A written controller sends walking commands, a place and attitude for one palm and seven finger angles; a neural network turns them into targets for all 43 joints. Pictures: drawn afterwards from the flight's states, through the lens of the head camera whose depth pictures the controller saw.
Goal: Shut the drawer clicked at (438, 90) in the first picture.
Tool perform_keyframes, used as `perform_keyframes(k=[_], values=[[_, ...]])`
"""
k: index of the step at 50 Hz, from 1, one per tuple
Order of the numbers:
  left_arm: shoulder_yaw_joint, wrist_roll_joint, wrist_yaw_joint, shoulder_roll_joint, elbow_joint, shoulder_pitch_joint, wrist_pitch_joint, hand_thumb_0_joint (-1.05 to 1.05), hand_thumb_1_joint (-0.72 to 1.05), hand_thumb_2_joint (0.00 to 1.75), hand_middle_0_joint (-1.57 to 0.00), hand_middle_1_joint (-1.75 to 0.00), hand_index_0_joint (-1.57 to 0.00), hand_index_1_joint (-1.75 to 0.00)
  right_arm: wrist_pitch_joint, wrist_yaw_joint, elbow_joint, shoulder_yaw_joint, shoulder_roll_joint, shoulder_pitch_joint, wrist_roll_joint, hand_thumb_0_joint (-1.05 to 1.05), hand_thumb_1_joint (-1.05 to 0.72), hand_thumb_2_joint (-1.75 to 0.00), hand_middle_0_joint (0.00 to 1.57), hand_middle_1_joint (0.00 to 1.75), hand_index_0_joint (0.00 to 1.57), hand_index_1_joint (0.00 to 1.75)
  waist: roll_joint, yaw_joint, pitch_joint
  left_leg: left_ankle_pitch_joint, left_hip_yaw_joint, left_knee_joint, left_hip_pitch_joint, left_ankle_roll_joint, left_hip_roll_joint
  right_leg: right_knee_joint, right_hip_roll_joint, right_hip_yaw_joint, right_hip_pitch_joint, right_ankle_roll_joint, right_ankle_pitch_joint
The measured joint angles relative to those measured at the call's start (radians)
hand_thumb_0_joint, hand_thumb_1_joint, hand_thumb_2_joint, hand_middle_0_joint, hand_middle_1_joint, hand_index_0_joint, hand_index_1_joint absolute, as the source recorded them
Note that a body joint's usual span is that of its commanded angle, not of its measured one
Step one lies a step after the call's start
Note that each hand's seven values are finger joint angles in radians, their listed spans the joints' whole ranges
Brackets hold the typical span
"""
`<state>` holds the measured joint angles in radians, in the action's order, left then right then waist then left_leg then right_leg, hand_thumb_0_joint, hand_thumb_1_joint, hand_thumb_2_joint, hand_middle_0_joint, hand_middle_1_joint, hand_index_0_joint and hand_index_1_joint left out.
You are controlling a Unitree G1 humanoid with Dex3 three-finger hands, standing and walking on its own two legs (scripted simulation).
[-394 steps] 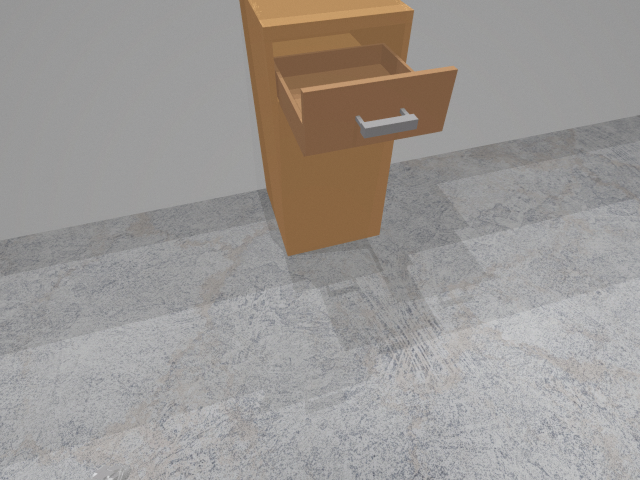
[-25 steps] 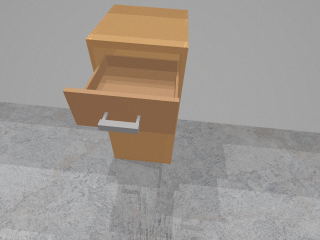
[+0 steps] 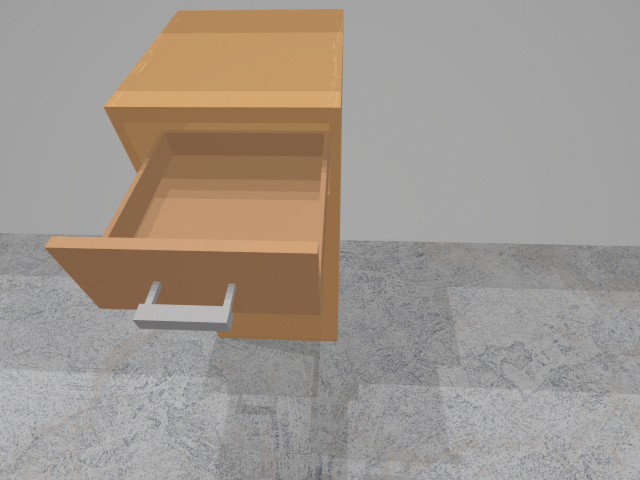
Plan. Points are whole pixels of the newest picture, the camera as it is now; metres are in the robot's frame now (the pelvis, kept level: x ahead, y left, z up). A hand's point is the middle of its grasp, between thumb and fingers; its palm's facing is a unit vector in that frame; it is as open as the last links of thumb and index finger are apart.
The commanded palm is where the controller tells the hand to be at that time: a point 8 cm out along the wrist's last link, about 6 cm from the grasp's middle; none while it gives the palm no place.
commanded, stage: come to a stop and stand still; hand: left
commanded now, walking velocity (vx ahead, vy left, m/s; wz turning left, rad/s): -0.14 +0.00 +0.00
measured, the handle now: (189, 303) +0.34 +0.21 +0.00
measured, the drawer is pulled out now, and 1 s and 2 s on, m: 0.29 0.29 0.29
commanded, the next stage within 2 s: look again from close up in 1.34 s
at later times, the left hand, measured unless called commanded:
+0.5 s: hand out of the picture -0.03 +0.18 -0.17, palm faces +0.04 -0.98 -0.20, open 7.4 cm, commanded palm none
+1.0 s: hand out of the picture -0.03 +0.13 -0.18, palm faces +0.06 -0.99 -0.14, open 7.4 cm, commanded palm none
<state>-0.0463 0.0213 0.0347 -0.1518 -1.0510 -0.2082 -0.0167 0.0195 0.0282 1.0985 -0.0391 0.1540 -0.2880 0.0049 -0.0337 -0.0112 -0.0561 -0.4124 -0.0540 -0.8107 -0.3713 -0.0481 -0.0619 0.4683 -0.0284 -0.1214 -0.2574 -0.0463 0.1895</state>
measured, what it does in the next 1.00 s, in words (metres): steps on the spot: left foot, then right foot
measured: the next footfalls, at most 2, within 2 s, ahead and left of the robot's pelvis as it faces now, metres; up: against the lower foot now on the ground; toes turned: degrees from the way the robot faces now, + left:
left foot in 0.12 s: +0.07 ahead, +0.13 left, +0.00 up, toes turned +4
right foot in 0.44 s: -0.01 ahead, -0.11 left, +0.00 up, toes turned -3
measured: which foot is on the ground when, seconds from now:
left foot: up 0.00-0.10, down 0.12-1.00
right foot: down 0.00-0.14, up 0.16-0.42, down 0.44-1.00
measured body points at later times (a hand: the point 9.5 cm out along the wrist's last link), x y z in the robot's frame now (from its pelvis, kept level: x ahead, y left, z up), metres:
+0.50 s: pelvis -0.03 +0.00 +0.00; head -0.02 -0.01 +0.45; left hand -0.03 +0.23 -0.16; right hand +0.03 -0.23 -0.16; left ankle +0.03 +0.14 -0.74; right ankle -0.05 -0.11 -0.74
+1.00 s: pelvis -0.01 -0.02 +0.00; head +0.00 -0.02 +0.45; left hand -0.03 +0.18 -0.16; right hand -0.08 -0.21 -0.16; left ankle +0.03 +0.14 -0.74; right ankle -0.05 -0.11 -0.74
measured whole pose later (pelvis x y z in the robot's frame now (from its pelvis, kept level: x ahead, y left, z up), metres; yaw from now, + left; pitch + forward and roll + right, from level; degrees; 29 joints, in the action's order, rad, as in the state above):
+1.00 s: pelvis -0.01 -0.02 +0.00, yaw +1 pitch -2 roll +0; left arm -0.02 0.00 0.03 -0.09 -1.14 -0.31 -0.01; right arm 0.00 0.04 1.19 -0.01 0.08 -0.38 0.01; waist -0.01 -0.02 -0.04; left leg -0.16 -0.03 -0.44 -0.25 -0.06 -0.09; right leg 0.44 0.03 -0.08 -0.12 -0.05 0.30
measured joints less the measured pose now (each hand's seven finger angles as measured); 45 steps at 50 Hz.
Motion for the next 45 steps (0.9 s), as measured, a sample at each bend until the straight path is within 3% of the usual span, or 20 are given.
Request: perform_keyframes(k=[5,7,10,14,19,22,28,45], values=[[-0.007,0.000,0.000,-0.005,-0.004,-0.011,0.030,0.00,0.92,0.90,-0.20,-0.30,-0.20,-0.30,0.004,0.002,-0.037,-0.007,0.006,0.057,0.002,0.00,-0.92,-0.90,0.20,0.30,0.20,0.30,0.018,0.016,-0.011,0.116,-0.006,0.193,0.067,-0.002,0.011,0.057,-0.009,0.007,-0.021,0.022,0.028],[-0.009,-0.005,0.000,-0.011,-0.003,-0.015,0.041,0.00,0.92,0.90,-0.20,-0.30,-0.20,-0.30,-0.008,0.002,-0.044,-0.009,0.005,0.067,0.004,0.00,-0.92,-0.90,0.20,0.30,0.20,0.30,0.034,0.019,-0.014,0.188,-0.012,0.252,0.094,0.022,0.018,0.105,-0.018,0.010,-0.039,0.036,0.052],[-0.010,-0.008,0.000,-0.023,-0.006,-0.020,0.057,0.00,0.91,0.90,-0.20,-0.30,-0.20,-0.30,-0.014,0.010,-0.051,-0.001,-0.010,0.078,0.012,0.00,-0.93,-0.90,0.20,0.30,0.20,0.30,0.069,0.028,-0.010,0.174,-0.025,0.266,0.103,0.060,0.033,0.213,-0.013,0.056,-0.068,0.053,0.199],[-0.006,-0.006,-0.007,-0.025,-0.018,-0.032,0.052,0.00,0.91,0.90,-0.20,-0.30,-0.19,-0.30,-0.019,0.018,-0.045,0.008,-0.011,0.096,0.015,0.00,-0.94,-0.90,0.20,0.30,0.20,0.30,0.074,0.028,0.006,0.218,-0.021,0.339,0.118,0.068,0.037,0.330,0.003,0.092,-0.074,0.064,0.255],[0.007,-0.007,-0.014,-0.018,-0.040,-0.053,0.051,0.00,0.91,0.90,-0.20,-0.30,-0.19,-0.30,-0.021,0.010,-0.039,0.007,-0.007,0.120,0.015,0.00,-0.93,-0.90,0.20,0.30,0.20,0.30,0.062,0.018,0.023,0.252,-0.023,0.376,0.114,0.057,0.032,0.216,-0.007,0.087,0.006,0.073,0.249],[0.014,-0.006,-0.013,-0.016,-0.051,-0.065,0.038,0.00,0.91,0.90,-0.20,-0.30,-0.19,-0.30,-0.021,0.004,-0.033,0.005,-0.010,0.120,0.008,0.00,-0.92,-0.90,0.20,0.30,0.20,0.30,0.062,0.016,0.028,0.251,-0.029,0.351,0.093,0.040,0.033,0.037,-0.015,0.091,0.081,0.065,0.127],[0.032,-0.009,-0.012,0.021,-0.083,-0.091,0.021,0.00,0.91,0.90,-0.20,-0.30,-0.19,-0.30,-0.007,0.001,0.001,0.002,0.021,0.078,0.005,-0.01,-0.93,-0.90,0.20,0.30,0.20,0.30,0.003,-0.003,0.035,0.278,0.005,0.381,0.116,0.013,-0.005,-0.001,0.029,0.060,0.114,0.023,0.099],[0.030,-0.019,-0.006,0.064,-0.090,-0.104,0.013,0.01,0.91,0.90,-0.20,-0.30,-0.20,-0.30,-0.007,0.007,0.097,0.029,-0.053,-0.098,0.008,0.00,-0.91,-0.90,0.20,0.30,0.20,0.30,0.023,-0.014,0.014,0.266,0.026,0.378,0.120,-0.014,-0.029,-0.020,0.057,0.043,0.133,-0.001,0.106]])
